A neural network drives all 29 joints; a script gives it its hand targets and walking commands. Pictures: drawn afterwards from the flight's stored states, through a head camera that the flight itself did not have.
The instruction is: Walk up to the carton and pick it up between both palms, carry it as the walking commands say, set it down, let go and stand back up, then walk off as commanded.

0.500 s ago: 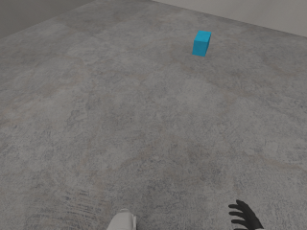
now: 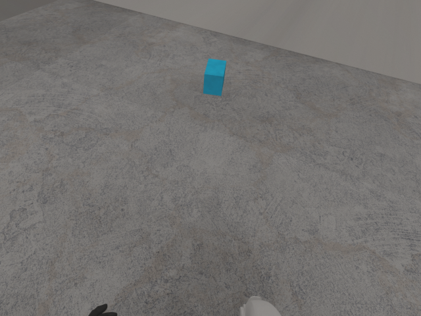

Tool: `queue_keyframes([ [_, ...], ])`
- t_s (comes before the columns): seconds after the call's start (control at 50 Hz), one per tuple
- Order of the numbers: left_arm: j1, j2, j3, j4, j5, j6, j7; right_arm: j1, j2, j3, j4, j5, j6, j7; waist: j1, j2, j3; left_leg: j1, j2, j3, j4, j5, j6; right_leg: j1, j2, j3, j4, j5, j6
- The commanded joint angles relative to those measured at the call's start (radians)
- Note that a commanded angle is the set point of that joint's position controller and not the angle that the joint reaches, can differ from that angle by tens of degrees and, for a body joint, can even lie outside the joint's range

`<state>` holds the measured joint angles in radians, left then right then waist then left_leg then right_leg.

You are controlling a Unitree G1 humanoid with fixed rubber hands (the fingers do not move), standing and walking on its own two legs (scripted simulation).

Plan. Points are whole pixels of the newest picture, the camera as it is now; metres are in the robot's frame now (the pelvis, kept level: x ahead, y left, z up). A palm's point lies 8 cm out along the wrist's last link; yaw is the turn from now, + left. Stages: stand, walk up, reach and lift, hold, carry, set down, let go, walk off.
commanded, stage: walk up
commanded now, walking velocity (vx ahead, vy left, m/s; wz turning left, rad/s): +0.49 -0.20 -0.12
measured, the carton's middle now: (214, 77) +1.97 -0.20 -0.69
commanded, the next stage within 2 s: none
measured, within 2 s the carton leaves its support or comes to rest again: neither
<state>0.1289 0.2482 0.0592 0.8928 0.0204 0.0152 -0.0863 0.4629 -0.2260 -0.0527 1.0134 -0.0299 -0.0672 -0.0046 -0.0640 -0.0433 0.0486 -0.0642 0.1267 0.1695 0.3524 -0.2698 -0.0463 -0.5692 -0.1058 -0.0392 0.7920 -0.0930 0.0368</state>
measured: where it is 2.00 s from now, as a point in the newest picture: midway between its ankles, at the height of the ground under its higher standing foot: (210, 175)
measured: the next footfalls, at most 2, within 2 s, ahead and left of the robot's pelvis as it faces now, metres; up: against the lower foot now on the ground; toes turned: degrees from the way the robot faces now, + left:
right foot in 0.14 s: +0.21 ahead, -0.18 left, +0.00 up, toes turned -6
left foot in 0.64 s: +0.48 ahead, +0.08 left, +0.00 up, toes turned +8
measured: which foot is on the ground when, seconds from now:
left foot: down 0.00-0.14, up 0.16-0.62, down 0.64-1.00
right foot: up 0.00-0.12, down 0.14-0.64, up 0.66-1.00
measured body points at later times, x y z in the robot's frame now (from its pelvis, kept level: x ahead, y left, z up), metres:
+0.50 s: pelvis +0.25 -0.07 +0.00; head +0.27 -0.08 +0.45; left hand +0.16 +0.18 -0.14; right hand +0.41 -0.30 -0.13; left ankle +0.38 +0.09 -0.69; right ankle +0.17 -0.18 -0.75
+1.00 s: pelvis +0.49 -0.04 +0.00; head +0.51 -0.01 +0.45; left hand +0.61 +0.19 -0.15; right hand +0.39 -0.29 -0.12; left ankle +0.44 +0.07 -0.75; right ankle +0.61 -0.23 -0.68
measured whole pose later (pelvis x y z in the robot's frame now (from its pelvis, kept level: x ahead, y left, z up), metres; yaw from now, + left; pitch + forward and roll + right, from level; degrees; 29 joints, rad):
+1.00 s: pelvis +0.49 -0.04 +0.00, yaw -1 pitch +0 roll -2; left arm 0.12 0.24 0.06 0.97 0.02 0.00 -0.07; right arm 0.49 -0.19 -0.04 1.07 -0.02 -0.08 0.00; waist -0.07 -0.04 0.05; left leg -0.05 0.09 0.13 0.31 -0.25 -0.01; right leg -0.58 -0.12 -0.05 0.80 -0.05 0.05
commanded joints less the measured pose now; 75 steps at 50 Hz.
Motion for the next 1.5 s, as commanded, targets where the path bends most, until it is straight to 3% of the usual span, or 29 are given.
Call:
queue_keyframes([
  [0.0, -0.088, 0.013, -0.002, -0.062, -0.005, -0.015, -0.014, -0.022, -0.192, -0.041, -0.057, -0.001, -0.010, -0.006, 0.013, 0.230, 0.086, -0.096, 0.214, -0.113, -0.215, 0.092, 0.111, 0.076, 0.003, -0.029, -0.152, -0.001, -0.009],
  [0.08, -0.075, 0.041, 0.008, -0.042, 0.008, -0.041, 0.000, -0.012, -0.220, -0.046, -0.057, 0.010, 0.007, -0.003, 0.027, 0.225, 0.049, -0.053, 0.216, -0.093, -0.106, 0.220, 0.106, 0.218, 0.043, -0.078, -0.286, -0.087, -0.027],
  [0.1, 0.022, 0.067, 0.016, 0.002, 0.016, -0.061, 0.015, -0.017, -0.182, -0.033, -0.047, 0.017, 0.010, 0.007, 0.076, 0.180, -0.029, -0.097, 0.149, -0.019, 0.068, 0.206, 0.087, 0.396, 0.064, -0.100, -0.340, -0.095, -0.039],
  [0.12, 0.193, 0.137, 0.043, 0.066, 0.031, -0.078, 0.029, 0.009, -0.133, -0.022, -0.054, 0.009, 0.011, 0.015, 0.140, 0.045, -0.138, -0.267, 0.081, 0.018, 0.334, 0.120, 0.066, 0.659, 0.012, -0.023, -0.331, -0.160, -0.067],
  [0.14, 0.353, 0.255, 0.070, 0.105, 0.049, -0.085, 0.047, -0.013, -0.053, -0.005, -0.104, 0.010, 0.001, 0.020, 0.206, -0.273, -0.224, -0.529, -0.044, 0.032, 0.688, -0.213, 0.028, 0.795, -0.251, 0.398, -0.482, -0.346, -0.158],
  [0.16, 0.433, 0.286, 0.072, 0.120, 0.026, -0.081, 0.063, -0.066, -0.080, -0.011, -0.133, 0.000, -0.005, 0.016, 0.216, -0.293, -0.277, -0.646, -0.049, -0.127, 0.869, -0.320, 0.050, 0.832, -0.329, 0.608, -0.575, -0.348, -0.217],
  [0.22, 0.215, 0.121, 0.033, 0.088, 0.016, -0.097, 0.071, -0.141, -0.095, -0.024, -0.109, 0.004, -0.013, 0.017, 0.104, -0.067, -0.099, -0.640, 0.053, -0.182, 0.866, -0.080, 0.059, 0.612, -0.219, 0.350, -0.528, -0.051, -0.195],
  [0.28, 0.189, 0.097, 0.012, 0.073, 0.006, -0.122, 0.076, -0.107, -0.073, -0.027, -0.071, -0.004, 0.033, 0.028, 0.061, -0.013, -0.065, -0.542, 0.043, -0.174, 0.814, 0.017, 0.018, 0.497, -0.230, 0.287, -0.547, 0.231, -0.174],
  [0.42, 0.287, 0.069, -0.006, 0.124, -0.004, -0.122, 0.078, -0.411, -0.039, -0.014, -0.157, 0.015, 0.061, 0.067, 0.093, -0.134, 0.077, -0.491, 0.007, -0.102, 0.435, 0.197, -0.005, 0.429, -0.125, 0.055, -0.690, -0.068, -0.149],
  [0.52, 0.388, 0.106, 0.011, 0.172, -0.002, -0.109, 0.084, -0.519, -0.044, -0.008, -0.177, 0.015, 0.042, 0.060, 0.131, -0.103, 0.100, -0.429, -0.025, -0.030, 0.274, 0.141, -0.001, 0.490, -0.154, 0.064, -0.650, 0.052, -0.164],
  [0.56, 0.376, 0.120, 0.017, 0.178, -0.006, -0.103, 0.088, -0.478, -0.058, -0.008, -0.168, 0.013, 0.029, 0.048, 0.106, -0.106, 0.074, -0.353, -0.043, -0.030, 0.209, 0.106, 0.007, 0.519, -0.154, 0.081, -0.567, 0.198, -0.149],
  [0.6, 0.335, 0.113, 0.010, 0.174, -0.016, -0.098, 0.089, -0.240, -0.111, -0.021, -0.083, 0.008, 0.008, 0.029, 0.000, -0.007, -0.069, -0.022, -0.084, 0.007, 0.131, 0.106, 0.032, 0.441, -0.071, -0.006, -0.268, 0.318, -0.115],
  [0.62, 0.351, 0.078, 0.000, 0.175, -0.016, -0.099, 0.090, -0.069, -0.188, -0.044, -0.028, -0.005, 0.001, 0.019, -0.057, 0.104, -0.182, 0.211, 0.061, -0.180, 0.130, 0.019, 0.065, 0.256, -0.013, -0.037, -0.005, 0.090, -0.088],
  [0.64, 0.414, 0.039, 0.010, 0.153, -0.012, -0.097, 0.093, 0.078, -0.346, -0.079, 0.002, -0.016, 0.004, 0.002, -0.085, 0.321, -0.294, 0.412, 0.413, -0.744, -0.061, 0.025, 0.170, -0.033, 0.130, -0.014, 0.322, -0.448, -0.046],
  [0.66, 0.390, 0.056, 0.016, 0.148, -0.001, -0.088, 0.094, 0.028, -0.329, -0.072, 0.001, 0.002, 0.011, 0.000, -0.046, 0.223, -0.289, 0.311, 0.435, -0.804, -0.096, 0.051, 0.190, -0.048, 0.060, 0.119, 0.458, -0.453, -0.059],
  [0.7, 0.332, 0.015, 0.006, 0.143, -0.009, -0.083, 0.079, -0.154, -0.178, -0.035, -0.024, 0.010, 0.000, -0.001, 0.037, 0.139, -0.065, 0.024, 0.302, -0.525, -0.103, 0.103, 0.166, -0.034, -0.009, 0.096, 0.443, -0.250, -0.057],
  [0.76, 0.311, 0.000, 0.008, 0.146, 0.003, -0.049, 0.061, -0.174, -0.084, -0.009, -0.015, 0.009, -0.023, 0.004, 0.085, 0.180, -0.026, -0.112, 0.185, -0.298, -0.125, 0.265, 0.123, 0.029, -0.030, 0.049, 0.385, -0.129, -0.024],
  [0.82, 0.229, -0.001, 0.007, 0.121, 0.010, -0.026, 0.044, -0.088, -0.100, -0.011, 0.000, 0.011, -0.034, 0.006, 0.079, 0.189, -0.014, -0.100, 0.178, -0.235, -0.131, 0.325, 0.124, -0.006, -0.034, 0.025, 0.311, -0.055, 0.001],
  [0.96, -0.053, -0.010, -0.006, 0.021, -0.004, -0.017, 0.006, 0.008, -0.125, -0.017, 0.001, 0.005, -0.029, -0.002, 0.016, 0.195, 0.089, -0.067, 0.184, -0.184, -0.227, 0.130, 0.128, -0.032, -0.021, -0.019, -0.050, 0.074, 0.013],
  [1.06, -0.138, 0.010, -0.003, 0.000, -0.004, -0.036, 0.004, 0.046, -0.162, -0.034, 0.015, 0.001, -0.019, -0.010, -0.009, 0.233, 0.093, 0.009, 0.208, -0.147, -0.199, 0.230, 0.117, 0.052, 0.004, -0.051, -0.227, 0.006, -0.003],
  [1.1, -0.112, 0.022, -0.007, 0.007, 0.007, -0.059, 0.015, 0.037, -0.133, -0.024, 0.032, 0.006, -0.007, -0.005, 0.006, 0.288, 0.052, -0.013, 0.158, -0.074, -0.140, 0.195, 0.107, 0.181, 0.029, -0.095, -0.287, -0.060, -0.013],
  [1.14, 0.101, 0.098, 0.025, 0.093, 0.016, -0.083, 0.041, 0.054, -0.120, -0.016, 0.038, 0.011, -0.001, 0.004, 0.098, 0.088, -0.073, -0.151, 0.089, -0.014, 0.199, 0.277, 0.090, 0.536, 0.068, -0.139, -0.330, -0.110, -0.036],
  [1.16, 0.266, 0.182, 0.052, 0.134, 0.034, -0.091, 0.055, 0.044, -0.080, -0.004, 0.008, 0.007, -0.006, 0.008, 0.169, -0.078, -0.188, -0.334, 0.036, -0.016, 0.498, 0.078, 0.066, 0.724, -0.115, 0.097, -0.371, -0.217, -0.085],
  [1.18, 0.380, 0.291, 0.072, 0.148, 0.038, -0.092, 0.070, 0.045, -0.012, 0.006, -0.036, 0.012, -0.012, 0.007, 0.204, -0.323, -0.293, -0.584, -0.091, -0.062, 0.801, -0.295, 0.045, 0.855, -0.366, 0.539, -0.544, -0.348, -0.189],
  [1.2, 0.398, 0.279, 0.065, 0.146, 0.017, -0.089, 0.071, -0.015, -0.074, -0.006, -0.044, -0.003, -0.009, 0.003, 0.197, -0.179, -0.299, -0.630, -0.027, -0.191, 0.915, -0.267, 0.065, 0.818, -0.401, 0.601, -0.566, -0.364, -0.198],
  [1.22, 0.332, 0.239, 0.050, 0.125, 0.018, -0.093, 0.070, -0.049, -0.088, -0.015, -0.034, 0.000, -0.007, 0.005, 0.165, -0.055, -0.214, -0.647, 0.002, -0.213, 0.951, -0.171, 0.069, 0.726, -0.398, 0.574, -0.550, -0.235, -0.179],
  [1.24, 0.233, 0.163, 0.032, 0.108, 0.012, -0.102, 0.073, -0.066, -0.062, -0.016, -0.025, 0.004, -0.006, 0.008, 0.122, -0.016, -0.114, -0.625, 0.038, -0.206, 0.914, -0.073, 0.058, 0.602, -0.340, 0.437, -0.532, -0.071, -0.166],
  [1.3, 0.150, 0.066, 0.003, 0.102, -0.003, -0.120, 0.077, -0.049, -0.030, -0.021, -0.020, 0.000, 0.034, 0.030, 0.049, -0.108, -0.046, -0.478, 0.035, -0.176, 0.827, 0.046, 0.029, 0.419, -0.210, 0.195, -0.567, 0.056, -0.117],
  [1.48, 0.330, 0.098, 0.002, 0.136, -0.003, -0.125, 0.090, -0.394, -0.034, -0.017, -0.122, 0.009, 0.066, 0.070, 0.115, -0.105, 0.091, -0.572, 0.006, -0.103, 0.417, 0.228, -0.023, 0.471, -0.199, 0.070, -0.687, -0.054, -0.130],
])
